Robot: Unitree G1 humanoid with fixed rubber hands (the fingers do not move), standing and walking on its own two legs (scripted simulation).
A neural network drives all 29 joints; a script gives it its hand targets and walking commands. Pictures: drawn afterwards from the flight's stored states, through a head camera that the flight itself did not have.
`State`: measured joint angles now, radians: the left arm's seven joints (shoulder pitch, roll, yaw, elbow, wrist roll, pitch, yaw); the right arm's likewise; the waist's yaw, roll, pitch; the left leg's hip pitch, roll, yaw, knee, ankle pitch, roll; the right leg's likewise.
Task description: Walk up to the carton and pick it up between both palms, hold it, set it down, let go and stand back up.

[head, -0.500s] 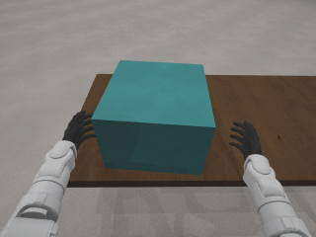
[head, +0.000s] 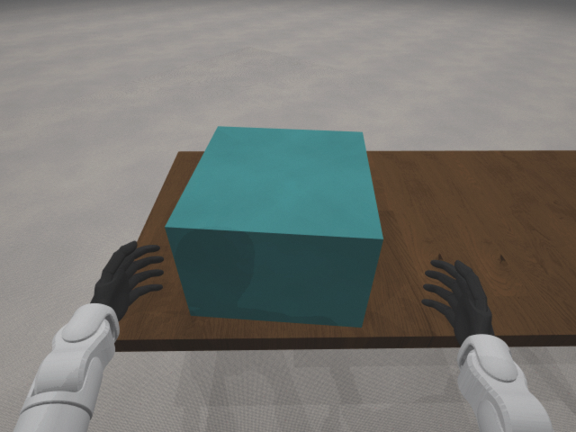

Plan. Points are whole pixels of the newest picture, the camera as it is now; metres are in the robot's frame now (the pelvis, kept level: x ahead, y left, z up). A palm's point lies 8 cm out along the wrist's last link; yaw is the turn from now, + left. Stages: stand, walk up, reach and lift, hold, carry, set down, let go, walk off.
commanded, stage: set down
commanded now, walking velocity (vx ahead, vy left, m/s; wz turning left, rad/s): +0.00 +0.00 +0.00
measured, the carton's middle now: (282, 217) +0.49 -0.01 +0.07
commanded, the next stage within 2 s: none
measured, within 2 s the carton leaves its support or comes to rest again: neither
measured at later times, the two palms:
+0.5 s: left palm (101, 329) +0.28 +0.25 +0.06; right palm (471, 351) +0.21 -0.22 +0.08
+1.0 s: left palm (99, 350) +0.26 +0.25 +0.04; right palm (469, 366) +0.20 -0.23 +0.04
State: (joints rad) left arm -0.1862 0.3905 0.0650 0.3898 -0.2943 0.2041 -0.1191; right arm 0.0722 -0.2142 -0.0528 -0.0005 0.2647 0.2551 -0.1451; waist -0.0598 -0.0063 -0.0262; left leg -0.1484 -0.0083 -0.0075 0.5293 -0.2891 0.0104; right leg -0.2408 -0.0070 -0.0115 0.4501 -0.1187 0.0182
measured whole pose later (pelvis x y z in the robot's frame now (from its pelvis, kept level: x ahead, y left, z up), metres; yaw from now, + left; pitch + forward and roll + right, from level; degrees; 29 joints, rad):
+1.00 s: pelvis +0.03 +0.00 +0.01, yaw +0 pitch -3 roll -1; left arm 0.20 0.39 0.12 0.05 -0.24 0.27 -0.12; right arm 0.39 -0.21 -0.05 -0.22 0.26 0.31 -0.08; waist -0.06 0.00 0.04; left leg -0.11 0.00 -0.01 0.46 -0.30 0.01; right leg -0.21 0.00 -0.01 0.41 -0.15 0.01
